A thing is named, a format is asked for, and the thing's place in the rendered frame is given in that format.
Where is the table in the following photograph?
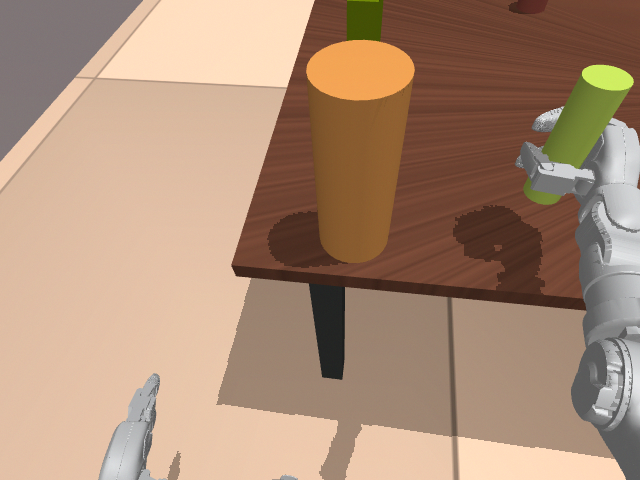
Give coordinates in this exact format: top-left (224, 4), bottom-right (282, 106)
top-left (231, 0), bottom-right (640, 380)

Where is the right robot hand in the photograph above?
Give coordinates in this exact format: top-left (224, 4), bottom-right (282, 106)
top-left (515, 106), bottom-right (640, 205)

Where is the left robot hand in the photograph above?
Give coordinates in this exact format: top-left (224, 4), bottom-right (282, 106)
top-left (98, 373), bottom-right (167, 480)

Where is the right robot arm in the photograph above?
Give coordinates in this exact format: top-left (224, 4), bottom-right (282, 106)
top-left (571, 184), bottom-right (640, 480)

